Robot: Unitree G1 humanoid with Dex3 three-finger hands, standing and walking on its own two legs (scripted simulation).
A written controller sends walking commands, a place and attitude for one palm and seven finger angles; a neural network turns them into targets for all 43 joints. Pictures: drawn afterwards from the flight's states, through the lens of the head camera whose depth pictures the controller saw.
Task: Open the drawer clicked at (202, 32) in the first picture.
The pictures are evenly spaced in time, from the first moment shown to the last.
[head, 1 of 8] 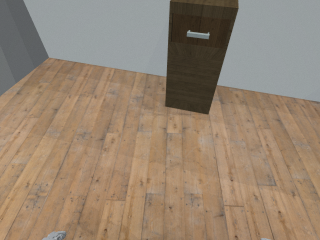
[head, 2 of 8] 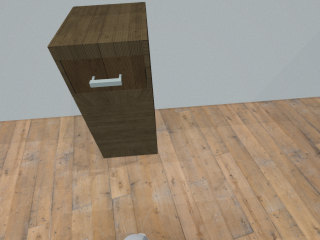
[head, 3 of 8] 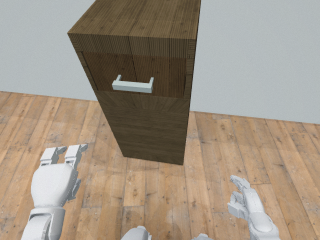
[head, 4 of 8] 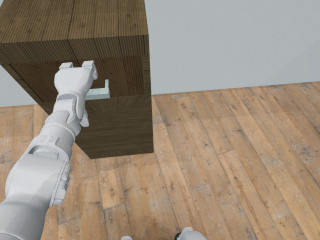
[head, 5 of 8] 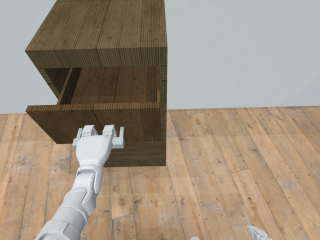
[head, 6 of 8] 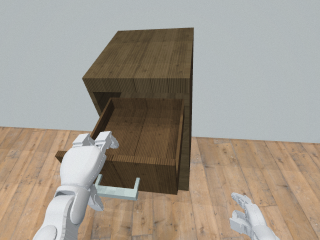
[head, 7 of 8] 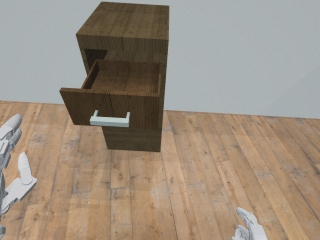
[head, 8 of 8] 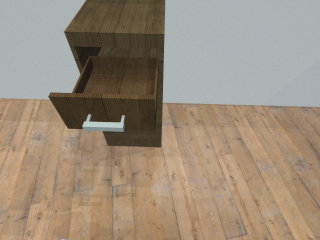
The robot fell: no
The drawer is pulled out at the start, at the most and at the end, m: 0.00 0.30 0.30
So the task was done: yes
